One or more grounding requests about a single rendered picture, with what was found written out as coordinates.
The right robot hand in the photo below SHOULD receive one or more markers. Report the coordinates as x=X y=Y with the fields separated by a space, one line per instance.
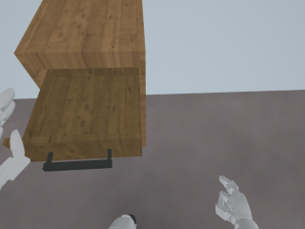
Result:
x=237 y=206

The robot left thigh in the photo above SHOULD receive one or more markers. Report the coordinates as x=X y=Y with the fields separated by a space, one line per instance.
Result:
x=123 y=223

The handle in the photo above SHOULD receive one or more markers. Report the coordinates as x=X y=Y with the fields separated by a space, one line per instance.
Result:
x=77 y=165

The cabinet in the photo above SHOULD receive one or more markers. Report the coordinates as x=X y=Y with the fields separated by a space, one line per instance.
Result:
x=86 y=34

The right robot forearm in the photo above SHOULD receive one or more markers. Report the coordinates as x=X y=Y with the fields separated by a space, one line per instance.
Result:
x=245 y=223

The drawer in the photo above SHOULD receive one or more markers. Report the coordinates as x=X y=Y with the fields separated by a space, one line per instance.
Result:
x=82 y=113

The left robot foot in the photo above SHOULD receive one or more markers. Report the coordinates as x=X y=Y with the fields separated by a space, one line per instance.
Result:
x=133 y=218

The left robot hand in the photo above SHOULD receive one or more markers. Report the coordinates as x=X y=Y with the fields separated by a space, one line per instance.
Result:
x=13 y=166

